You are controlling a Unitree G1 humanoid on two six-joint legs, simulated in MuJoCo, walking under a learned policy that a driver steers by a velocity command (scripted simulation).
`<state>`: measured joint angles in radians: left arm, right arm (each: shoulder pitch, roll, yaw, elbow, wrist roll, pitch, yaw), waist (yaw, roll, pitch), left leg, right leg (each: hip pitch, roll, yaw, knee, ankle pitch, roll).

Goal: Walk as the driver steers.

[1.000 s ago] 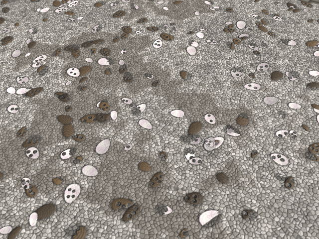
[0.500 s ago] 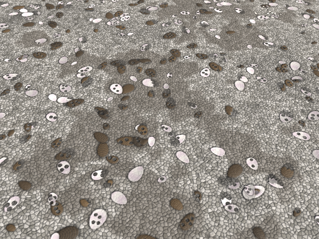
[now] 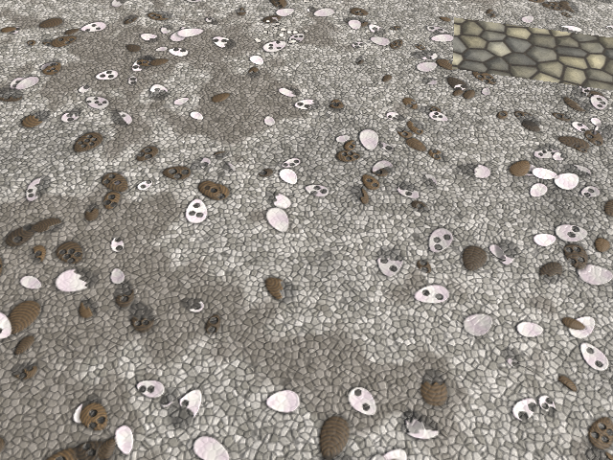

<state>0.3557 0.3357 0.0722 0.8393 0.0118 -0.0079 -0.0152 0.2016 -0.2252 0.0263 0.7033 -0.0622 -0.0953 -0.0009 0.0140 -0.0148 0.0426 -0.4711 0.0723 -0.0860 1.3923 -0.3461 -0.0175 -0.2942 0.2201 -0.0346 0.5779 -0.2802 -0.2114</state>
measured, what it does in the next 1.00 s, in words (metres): walks ahead: left foot, then right foot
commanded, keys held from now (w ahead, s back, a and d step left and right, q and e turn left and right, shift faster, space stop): w+e+shift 0.16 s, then w+shift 0.54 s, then w+q+shift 0.06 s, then q+shift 0.24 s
